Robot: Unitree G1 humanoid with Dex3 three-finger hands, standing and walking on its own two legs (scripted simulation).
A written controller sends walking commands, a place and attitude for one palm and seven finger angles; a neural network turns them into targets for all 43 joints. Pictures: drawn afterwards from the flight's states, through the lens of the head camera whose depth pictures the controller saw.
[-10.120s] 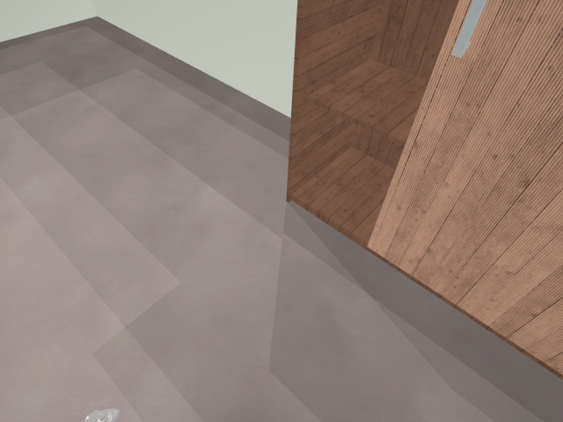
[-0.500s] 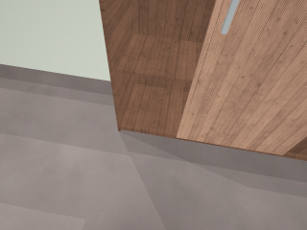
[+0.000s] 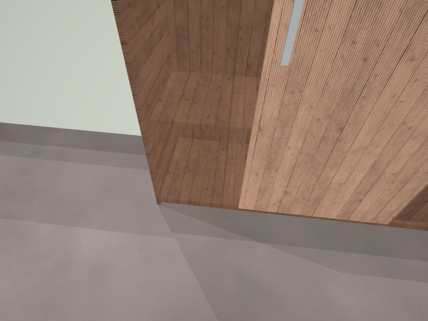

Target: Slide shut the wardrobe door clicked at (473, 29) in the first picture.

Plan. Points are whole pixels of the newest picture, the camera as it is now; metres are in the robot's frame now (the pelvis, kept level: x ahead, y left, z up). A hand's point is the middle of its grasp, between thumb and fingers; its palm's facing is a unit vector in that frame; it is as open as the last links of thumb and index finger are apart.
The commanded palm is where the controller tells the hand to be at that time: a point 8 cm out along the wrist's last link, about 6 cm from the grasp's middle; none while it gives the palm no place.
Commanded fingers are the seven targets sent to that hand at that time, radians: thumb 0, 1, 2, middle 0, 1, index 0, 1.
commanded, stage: take the last steps up to it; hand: right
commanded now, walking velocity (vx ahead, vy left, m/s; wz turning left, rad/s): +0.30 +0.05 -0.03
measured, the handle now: (295, 8) +0.81 -0.15 +0.27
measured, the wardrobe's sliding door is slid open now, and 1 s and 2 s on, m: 0.44 0.44 0.44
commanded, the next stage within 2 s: come to a stop and stand still in 0.82 s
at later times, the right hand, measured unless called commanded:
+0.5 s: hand out of the picture +0.04 -0.09 -0.17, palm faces +0.16 +0.98 -0.13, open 7.3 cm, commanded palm none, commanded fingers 0.00 -0.90 -0.90 0.20 0.30 0.20 0.30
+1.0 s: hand (295, 233) +0.40 -0.20 -0.17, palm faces +0.05 +0.98 -0.20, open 7.3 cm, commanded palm none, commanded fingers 0.00 -0.90 -0.90 0.20 0.30 0.20 0.30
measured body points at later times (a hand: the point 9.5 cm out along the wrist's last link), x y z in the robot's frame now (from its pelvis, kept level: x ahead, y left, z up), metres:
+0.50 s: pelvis +0.14 +0.04 +0.00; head +0.16 +0.04 +0.45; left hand +0.22 +0.26 -0.16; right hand +0.04 -0.14 -0.16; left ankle +0.05 +0.12 -0.74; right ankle +0.24 -0.11 -0.70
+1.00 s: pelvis +0.32 -0.01 +0.00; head +0.33 -0.01 +0.45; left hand +0.33 +0.22 -0.15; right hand +0.39 -0.25 -0.15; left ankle +0.40 +0.13 -0.70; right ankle +0.28 -0.09 -0.74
